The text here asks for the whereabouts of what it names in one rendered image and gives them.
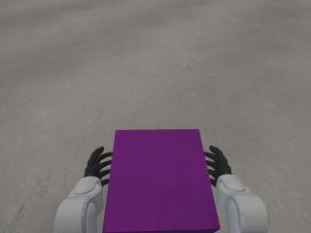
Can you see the robot left forearm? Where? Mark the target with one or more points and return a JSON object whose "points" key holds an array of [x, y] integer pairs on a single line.
{"points": [[78, 212]]}

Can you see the right robot hand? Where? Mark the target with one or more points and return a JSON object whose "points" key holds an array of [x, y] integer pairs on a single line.
{"points": [[220, 165]]}

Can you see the left robot hand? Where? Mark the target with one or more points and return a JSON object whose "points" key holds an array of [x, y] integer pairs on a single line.
{"points": [[94, 166]]}

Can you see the carton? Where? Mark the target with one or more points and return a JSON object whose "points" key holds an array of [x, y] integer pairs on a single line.
{"points": [[159, 183]]}

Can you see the robot right forearm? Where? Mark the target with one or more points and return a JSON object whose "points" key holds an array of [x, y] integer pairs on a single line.
{"points": [[245, 212]]}

